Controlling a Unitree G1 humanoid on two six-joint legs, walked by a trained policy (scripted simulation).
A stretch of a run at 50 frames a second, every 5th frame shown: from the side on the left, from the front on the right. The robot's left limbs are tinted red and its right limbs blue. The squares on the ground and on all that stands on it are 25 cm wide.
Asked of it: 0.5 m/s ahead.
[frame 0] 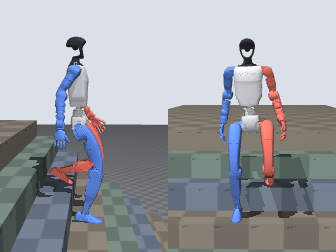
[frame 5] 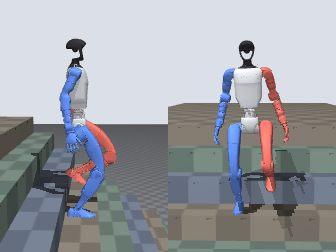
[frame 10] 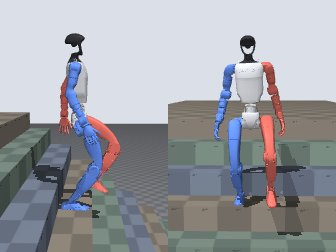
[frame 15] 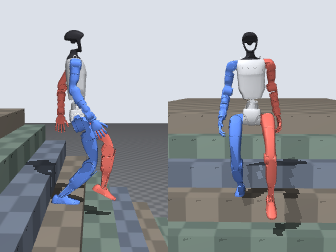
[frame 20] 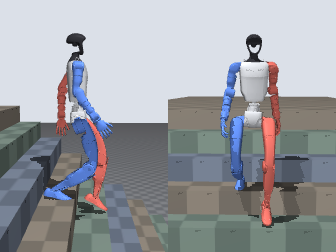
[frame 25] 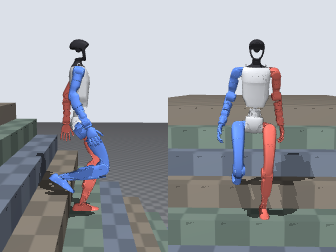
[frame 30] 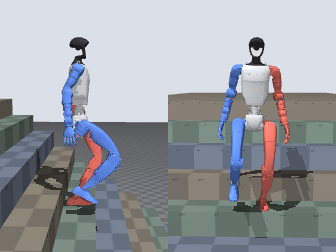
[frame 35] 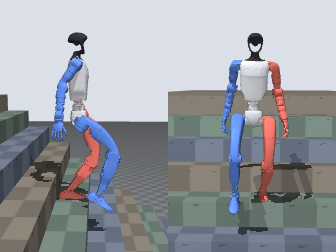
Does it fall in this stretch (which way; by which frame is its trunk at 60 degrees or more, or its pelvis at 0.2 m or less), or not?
no
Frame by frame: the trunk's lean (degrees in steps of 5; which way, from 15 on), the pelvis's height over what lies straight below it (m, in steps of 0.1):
0: 5, 0.8
5: 5, 0.7
10: 5, 0.7
15: 5, 0.7
20: 0, 0.8
25: 0, 0.8
30: 0, 0.7
35: 0, 0.7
